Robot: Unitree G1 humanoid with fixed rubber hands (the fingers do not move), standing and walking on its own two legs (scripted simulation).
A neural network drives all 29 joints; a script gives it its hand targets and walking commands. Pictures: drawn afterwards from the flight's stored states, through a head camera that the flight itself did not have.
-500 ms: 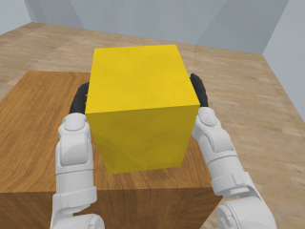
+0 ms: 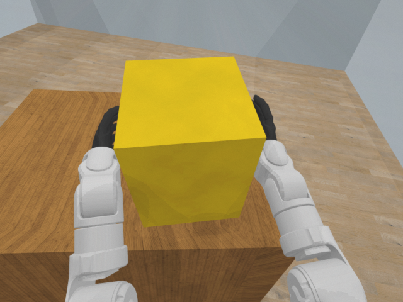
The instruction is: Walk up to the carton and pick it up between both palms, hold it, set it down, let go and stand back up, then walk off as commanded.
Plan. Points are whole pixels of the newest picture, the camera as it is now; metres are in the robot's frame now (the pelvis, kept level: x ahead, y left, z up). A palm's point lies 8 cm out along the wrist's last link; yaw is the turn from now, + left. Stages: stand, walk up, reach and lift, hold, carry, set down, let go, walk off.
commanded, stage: hold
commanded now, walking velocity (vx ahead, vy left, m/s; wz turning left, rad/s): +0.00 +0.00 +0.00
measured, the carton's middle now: (187, 145) +0.38 +0.00 +0.15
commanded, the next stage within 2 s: set down in 0.10 s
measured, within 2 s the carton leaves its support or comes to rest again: neither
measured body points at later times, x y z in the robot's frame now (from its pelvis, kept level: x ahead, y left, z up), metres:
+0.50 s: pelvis +0.00 -0.01 +0.00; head -0.02 +0.02 +0.45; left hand +0.37 +0.16 +0.16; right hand +0.38 -0.14 +0.18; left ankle +0.04 +0.12 -0.75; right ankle +0.01 -0.12 -0.75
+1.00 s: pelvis +0.03 -0.01 +0.00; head +0.03 +0.01 +0.45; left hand +0.39 +0.15 +0.10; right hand +0.41 -0.15 +0.14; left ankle +0.04 +0.11 -0.75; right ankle +0.01 -0.12 -0.75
